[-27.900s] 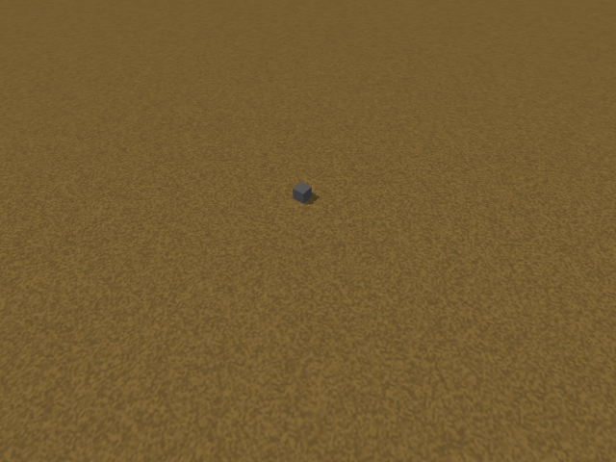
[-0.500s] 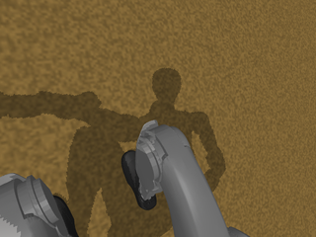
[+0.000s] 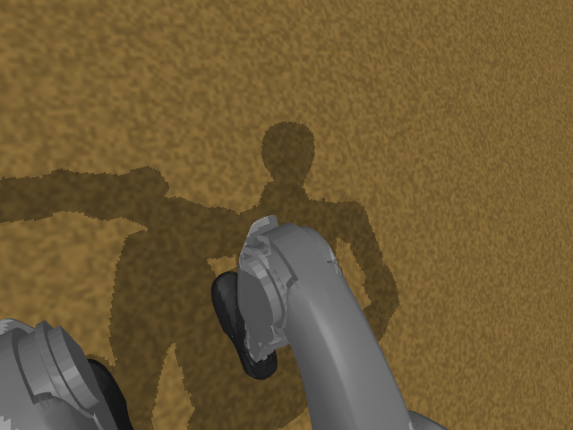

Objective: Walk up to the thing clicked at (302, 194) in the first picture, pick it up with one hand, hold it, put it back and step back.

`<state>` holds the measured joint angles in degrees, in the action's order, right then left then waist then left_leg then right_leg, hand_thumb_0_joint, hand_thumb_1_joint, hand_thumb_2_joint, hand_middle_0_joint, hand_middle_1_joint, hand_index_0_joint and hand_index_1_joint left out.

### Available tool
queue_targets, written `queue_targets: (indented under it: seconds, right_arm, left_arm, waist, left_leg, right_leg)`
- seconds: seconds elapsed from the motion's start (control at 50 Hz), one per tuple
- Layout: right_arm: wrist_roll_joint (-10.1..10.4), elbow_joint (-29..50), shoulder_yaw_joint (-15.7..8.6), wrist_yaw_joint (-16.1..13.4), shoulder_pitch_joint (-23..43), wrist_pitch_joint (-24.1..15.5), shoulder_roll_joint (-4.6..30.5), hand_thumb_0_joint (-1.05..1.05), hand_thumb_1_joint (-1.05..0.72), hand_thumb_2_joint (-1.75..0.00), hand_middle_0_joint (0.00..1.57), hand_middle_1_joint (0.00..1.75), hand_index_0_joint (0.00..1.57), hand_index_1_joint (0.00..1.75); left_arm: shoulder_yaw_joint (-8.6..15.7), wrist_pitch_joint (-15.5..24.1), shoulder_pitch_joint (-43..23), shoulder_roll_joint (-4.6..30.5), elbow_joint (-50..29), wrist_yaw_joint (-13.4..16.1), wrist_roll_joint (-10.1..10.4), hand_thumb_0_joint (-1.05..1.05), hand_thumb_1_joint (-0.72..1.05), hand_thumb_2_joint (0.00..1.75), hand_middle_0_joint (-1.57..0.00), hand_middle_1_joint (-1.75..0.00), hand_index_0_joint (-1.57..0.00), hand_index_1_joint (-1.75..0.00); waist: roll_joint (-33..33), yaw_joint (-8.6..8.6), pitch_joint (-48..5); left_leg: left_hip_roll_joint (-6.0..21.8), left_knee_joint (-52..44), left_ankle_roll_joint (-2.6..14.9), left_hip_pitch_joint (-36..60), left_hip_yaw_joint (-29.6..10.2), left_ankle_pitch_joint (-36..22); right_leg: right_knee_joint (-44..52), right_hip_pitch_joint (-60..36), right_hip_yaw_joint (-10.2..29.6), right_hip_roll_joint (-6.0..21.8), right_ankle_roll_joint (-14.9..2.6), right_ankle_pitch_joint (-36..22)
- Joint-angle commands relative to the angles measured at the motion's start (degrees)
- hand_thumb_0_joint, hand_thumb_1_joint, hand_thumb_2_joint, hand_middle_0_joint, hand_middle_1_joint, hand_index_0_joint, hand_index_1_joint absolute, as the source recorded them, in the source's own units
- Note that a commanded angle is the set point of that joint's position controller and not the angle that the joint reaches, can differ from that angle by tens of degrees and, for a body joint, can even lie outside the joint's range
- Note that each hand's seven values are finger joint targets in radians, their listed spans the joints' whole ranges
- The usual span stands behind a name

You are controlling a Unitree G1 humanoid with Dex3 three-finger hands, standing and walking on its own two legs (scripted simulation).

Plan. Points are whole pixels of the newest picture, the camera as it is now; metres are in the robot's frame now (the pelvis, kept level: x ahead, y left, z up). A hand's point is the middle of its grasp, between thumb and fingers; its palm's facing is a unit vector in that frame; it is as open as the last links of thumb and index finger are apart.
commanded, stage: open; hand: left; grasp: from above
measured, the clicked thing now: out of the picture +0.43 +0.33 -0.29
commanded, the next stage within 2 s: withdraw in 1.12 s
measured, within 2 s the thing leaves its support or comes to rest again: neither
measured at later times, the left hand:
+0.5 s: hand out of the picture +0.43 +0.31 -0.26, palm faces -0.10 -0.45 -0.89, open 10.2 cm
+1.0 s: hand out of the picture +0.43 +0.32 -0.26, palm faces -0.10 -0.45 -0.89, open 11.7 cm
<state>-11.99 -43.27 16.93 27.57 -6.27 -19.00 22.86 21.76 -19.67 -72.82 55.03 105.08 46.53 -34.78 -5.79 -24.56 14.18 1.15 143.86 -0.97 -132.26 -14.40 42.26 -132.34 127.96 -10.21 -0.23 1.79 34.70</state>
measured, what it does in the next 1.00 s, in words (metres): stands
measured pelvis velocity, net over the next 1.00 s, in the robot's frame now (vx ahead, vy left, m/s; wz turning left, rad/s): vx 0.00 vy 0.00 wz -0.01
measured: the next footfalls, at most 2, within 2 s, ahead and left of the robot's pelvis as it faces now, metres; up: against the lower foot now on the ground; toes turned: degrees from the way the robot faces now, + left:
none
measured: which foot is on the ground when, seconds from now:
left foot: down 0.00-1.00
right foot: down 0.00-1.00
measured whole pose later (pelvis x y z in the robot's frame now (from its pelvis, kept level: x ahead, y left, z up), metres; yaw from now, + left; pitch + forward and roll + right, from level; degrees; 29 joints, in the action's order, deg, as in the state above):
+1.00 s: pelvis +0.00 +0.00 +0.00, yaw -1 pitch +27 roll -15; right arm -11.7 -42.3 18.6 26.5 -6.5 -21.7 23.4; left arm 19.9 -19.9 -72.5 56.2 103.6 46.4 -33.1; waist -7.4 -24.9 16.2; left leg 1.1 144.0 -0.7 -130.9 -15.4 42.1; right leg -131.5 125.8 -11.0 -0.5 2.3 34.3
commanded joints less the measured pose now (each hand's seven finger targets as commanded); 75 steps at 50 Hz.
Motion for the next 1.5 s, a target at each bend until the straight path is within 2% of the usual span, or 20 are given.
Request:
queue_targets:
  seconds: [0.0, 0.02, 0.14, 0.2, 0.3, 0.38, 0.5, 0.58, 0.72, 0.8, 0.9, 0.98, 1.0, 1.06, 1.2, 1.28, 1.3, 1.38, 1.44, 1.48]
  right_arm:
    - [0.0, -2.6, -4.1, -0.2, -14.6, -0.2, 18.8, 0.0, -0.9, -0.9, 0.2, 0.3, 0.2, 0.3]
    - [0.0, -3.3, -4.2, -0.4, -14.8, -0.2, 19.5, 0.0, -0.9, -0.9, 0.2, 0.3, 0.2, 0.3]
    - [-0.1, -2.3, -3.6, -0.5, -14.6, -0.8, 19.5, 0.0, -0.89, -0.9, 0.2, 0.3, 0.2, 0.3]
    - [-0.2, -2.6, -3.3, -0.6, -14.4, -1.0, 19.5, 0.0, -0.89, -0.9, 0.2, 0.3, 0.2, 0.3]
    - [0.2, -2.6, -3.4, -0.8, -13.6, -1.6, 20.1, 0.0, -0.89, -0.9, 0.2, 0.3, 0.2, 0.3]
    - [0.0, -2.2, -2.9, -0.9, -13.7, -1.6, 19.8, 0.0, -0.89, -0.9, 0.2, 0.3, 0.2, 0.3]
    - [0.3, -2.2, -3.1, -1.1, -14.5, -1.9, 20.1, 0.0, -0.88, -0.9, 0.2, 0.3, 0.2, 0.3]
    - [-0.1, -2.1, -2.9, -0.9, -14.6, -2.0, 19.9, 0.0, -0.88, -0.89, 0.2, 0.3, 0.2, 0.3]
    - [0.2, -2.3, -2.9, -1.1, -14.4, -2.2, 20.3, 0.0, -0.88, -0.89, 0.2, 0.3, 0.2, 0.3]
    - [0.1, -1.8, -2.8, -1.0, -14.8, -2.3, 20.3, 0.0, -0.88, -0.89, 0.2, 0.3, 0.2, 0.3]
    - [0.6, -2.1, -3.1, -1.3, -14.5, -2.7, 20.5, 0.0, -0.88, -0.89, 0.2, 0.3, 0.2, 0.3]
    - [0.2, -1.8, -2.9, -1.1, -14.4, -2.6, 20.3, 0.0, -0.87, -0.89, 0.2, 0.3, 0.2, 0.3]
    - [0.4, -2.3, -3.2, -1.1, -15.1, -2.6, 20.9, 0.0, -0.88, -0.89, 0.2, 0.3, 0.2, 0.3]
    - [0.4, -2.5, -2.9, -1.1, -14.5, -2.8, 20.4, 0.0, -0.88, -0.89, 0.2, 0.3, 0.2, 0.3]
    - [0.4, -2.1, -2.9, -1.3, -14.6, -3.0, 20.3, 0.0, -0.87, -0.89, 0.2, 0.3, 0.2, 0.3]
    - [0.0, -2.0, -3.0, -1.1, -15.0, -2.9, 20.2, 0.0, -0.88, -0.89, 0.2, 0.3, 0.2, 0.3]
    - [0.3, -2.7, -3.4, -1.2, -14.7, -3.0, 20.3, 0.0, -0.88, -0.89, 0.2, 0.3, 0.2, 0.3]
    - [0.9, -2.7, -4.9, -0.8, -15.1, -2.1, 18.4, 0.0, -0.89, -0.89, 0.2, 0.3, 0.2, 0.3]
    - [1.9, -1.8, -9.0, -1.0, -15.7, -0.6, 17.8, 0.0, -0.89, -0.89, 0.2, 0.3, 0.2, 0.3]
    - [4.1, -0.2, -11.4, -1.7, -13.3, 0.7, 16.5, 0.0, -0.89, -0.9, 0.2, 0.3, 0.2, 0.3]
  left_arm:
    - [-2.5, 0.6, -12.2, 10.1, -4.9, 2.4, -1.1, 0.0, 0.81, 0.57, -1.16, -0.51, -1.16, -0.51]
    - [-2.3, 0.5, -12.2, 10.2, -3.8, 2.6, -0.7, 0.0, 0.8, 0.58, -1.15, -0.51, -1.15, -0.52]
    - [-3.0, 0.6, -12.1, 9.8, -4.9, 2.2, -0.1, 0.0, 0.32, 0.56, -0.71, -0.54, -0.71, -0.55]
    - [-3.2, 0.6, -12.3, 9.9, -5.0, 2.1, 0.2, 0.0, 0.13, 0.59, -0.64, -0.56, -0.63, -0.57]
    - [-2.2, 0.8, -12.6, 11.7, -5.1, 2.8, 0.1, 0.0, 0.02, 0.61, -0.56, -0.57, -0.54, -0.59]
    - [-3.1, 0.6, -12.9, 10.9, -5.2, 2.6, 0.2, 0.0, 0.03, 0.63, -0.57, -0.58, -0.55, -0.6]
    - [-1.9, 0.5, -12.4, 12.2, -5.8, 3.0, 0.1, 0.0, -0.05, 0.64, -0.48, -0.62, -0.47, -0.63]
    - [-2.9, 0.3, -12.8, 11.0, -5.9, 2.7, 0.6, 0.0, -0.06, 0.65, -0.46, -0.65, -0.45, -0.66]
    - [-2.8, 0.2, -12.7, 11.1, -5.6, 2.4, 1.1, 0.0, -0.12, 0.68, -0.4, -0.68, -0.4, -0.69]
    - [-3.6, 0.2, -12.7, 10.8, -6.5, 2.3, 0.9, 0.0, -0.14, 0.71, -0.4, -0.68, -0.38, -0.7]
    - [-3.0, 0.0, -12.1, 11.8, -5.8, 2.5, 0.1, 0.0, -0.18, 0.74, -0.36, -0.72, -0.34, -0.73]
    - [-3.9, 0.1, -12.5, 10.6, -6.8, 2.2, 1.0, 0.0, -0.17, 0.72, -0.35, -0.73, -0.34, -0.74]
    - [-3.0, 0.0, -12.5, 11.5, -6.0, 2.7, 0.7, 0.0, -0.18, 0.73, -0.35, -0.73, -0.34, -0.74]
    - [-3.6, 0.3, -13.3, 11.1, -6.5, 2.4, 0.9, 0.0, -0.18, 0.75, -0.34, -0.74, -0.33, -0.75]
    - [-2.7, 0.1, -12.1, 11.9, -6.2, 2.6, 0.8, 0.0, -0.18, 0.76, -0.34, -0.74, -0.33, -0.75]
    - [-4.1, 0.1, -14.5, 10.3, -8.6, 2.3, 1.1, 0.0, -0.19, 0.74, -0.32, -0.77, -0.34, -0.75]
    - [-3.3, 0.0, -15.4, 11.7, -10.0, 2.3, 0.9, 0.0, -0.2, 0.75, -0.3, -0.78, -0.32, -0.76]
    - [-3.2, -1.2, -15.8, 11.8, -16.6, 1.0, -1.9, 0.0, -0.27, 0.8, -0.26, -0.81, -0.28, -0.8]
    - [-2.3, -3.2, -14.4, 11.0, -27.8, -1.2, -3.7, 0.0, -0.32, 0.84, -0.22, -0.84, -0.23, -0.83]
    - [-4.8, -4.7, -7.7, 5.2, -32.2, -4.1, -3.6, 0.0, -0.34, 0.85, -0.22, -0.84, -0.22, -0.83]
  waist:
    - [27.1, -4.26, -38.3]
    - [26.3, -4.3, -38.1]
    - [25.5, -5.02, -37.7]
    - [25.9, -4.94, -37.4]
    - [26.6, -4.33, -36.3]
    - [27.6, -4.97, -36.7]
    - [27.9, -4.36, -38.6]
    - [28.4, -5.12, -37.0]
    - [27.6, -4.98, -37.1]
    - [28.2, -5.25, -36.6]
    - [27.7, -4.69, -36.6]
    - [28.2, -5.31, -36.3]
    - [28.7, -4.76, -36.9]
    - [28.5, -5.46, -35.8]
    - [26.9, -4.42, -37.6]
    - [29.4, -5.03, -38.6]
    - [30.6, -4.29, -39.3]
    - [36.1, -1.72, -45.1]
    - [40.9, 2.84, -55.9]
    - [40.7, 6.36, -59.7]
  left_leg:
    - [1.5, -15.0, 1.13, 24.0, 4.5, -11.9]
    - [1.5, -15.4, 1.18, 23.0, 4.7, -11.2]
    - [1.5, -15.1, 1.13, 23.8, 3.8, -12.1]
    - [1.5, -15.1, 1.02, 24.4, 4.0, -11.9]
    - [1.8, -15.6, 1.01, 24.3, 3.5, -10.3]
    - [1.7, -15.2, 0.83, 25.7, 3.8, -11.5]
    - [2.1, -15.3, 0.78, 26.2, 3.8, -12.6]
    - [1.9, -15.3, 0.61, 26.9, 3.4, -13.1]
    - [2.0, -15.5, 0.63, 26.1, 3.6, -12.4]
    - [1.9, -15.2, 0.74, 27.1, 3.2, -13.0]
    - [2.0, -15.9, 0.67, 26.5, 3.0, -11.5]
    - [1.9, -15.6, 0.63, 27.5, 3.1, -12.6]
    - [2.2, -16.0, 0.55, 27.4, 3.1, -12.9]
    - [1.9, -16.0, 0.56, 27.1, 2.8, -11.7]
    - [1.9, -15.2, 0.93, 25.0, 3.8, -13.1]
    - [2.0, -15.4, 0.56, 28.3, 3.6, -14.0]
    - [2.1, -16.3, 0.31, 29.1, 3.4, -13.5]
    - [2.1, -17.2, -0.27, 31.9, 4.7, -16.3]
    - [1.7, -18.9, -0.61, 36.4, 6.6, -20.1]
    - [1.3, -20.4, -0.36, 35.6, 7.6, -19.3]
  right_leg:
    - [11.3, -25.2, -5.0, -2.6, -1.94, -13.2]
    - [11.7, -26.6, -4.9, -2.7, -1.84, -12.9]
    - [11.0, -26.1, -5.2, -2.5, -1.64, -13.8]
    - [10.9, -25.9, -5.3, -2.7, -1.72, -13.5]
    - [11.0, -25.6, -5.2, -2.3, -1.67, -12.5]
    - [11.2, -25.7, -5.3, -2.5, -1.77, -13.5]
    - [11.7, -27.7, -5.3, -2.6, -1.69, -14.5]
    - [10.6, -26.7, -5.6, -2.3, -1.75, -14.7]
    - [11.3, -27.2, -5.5, -2.6, -1.66, -14.4]
    - [11.0, -26.6, -5.7, -2.4, -1.66, -14.7]
    - [11.3, -26.5, -5.7, -2.4, -1.69, -13.8]
    - [11.0, -26.3, -5.8, -2.5, -1.74, -14.4]
    - [11.4, -26.8, -5.7, -2.6, -1.77, -14.8]
    - [10.7, -25.7, -5.9, -2.2, -1.64, -14.2]
    - [11.9, -29.0, -5.2, -2.5, -1.35, -15.3]
    - [11.5, -28.1, -5.5, -2.6, -1.65, -15.6]
    - [11.3, -27.4, -5.6, -2.4, -1.73, -15.5]
    - [11.3, -27.3, -4.8, -2.2, -2.33, -17.0]
    - [11.8, -29.8, -3.7, -2.4, -3.23, -19.0]
    - [12.1, -28.4, -3.0, -2.8, -3.82, -17.7]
